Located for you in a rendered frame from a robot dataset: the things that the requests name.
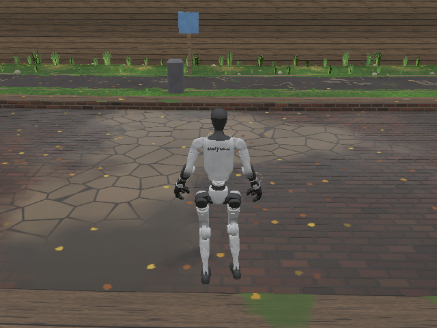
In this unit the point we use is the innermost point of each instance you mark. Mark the robot right thigh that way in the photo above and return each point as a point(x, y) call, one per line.
point(233, 209)

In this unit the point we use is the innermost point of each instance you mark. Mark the right robot foot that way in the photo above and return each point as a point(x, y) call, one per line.
point(236, 273)

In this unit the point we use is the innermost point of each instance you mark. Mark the robot right hand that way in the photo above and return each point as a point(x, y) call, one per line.
point(253, 192)

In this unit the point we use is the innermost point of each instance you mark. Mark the robot right forearm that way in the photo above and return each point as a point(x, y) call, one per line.
point(253, 179)

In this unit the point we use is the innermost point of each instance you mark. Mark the robot left forearm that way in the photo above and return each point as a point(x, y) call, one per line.
point(183, 178)

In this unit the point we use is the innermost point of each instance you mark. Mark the robot left upper arm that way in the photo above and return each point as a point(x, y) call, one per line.
point(193, 154)

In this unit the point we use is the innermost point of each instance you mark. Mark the robot left hand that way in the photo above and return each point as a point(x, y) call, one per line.
point(178, 190)

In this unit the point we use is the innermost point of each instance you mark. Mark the robot right upper arm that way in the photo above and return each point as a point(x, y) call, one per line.
point(244, 155)

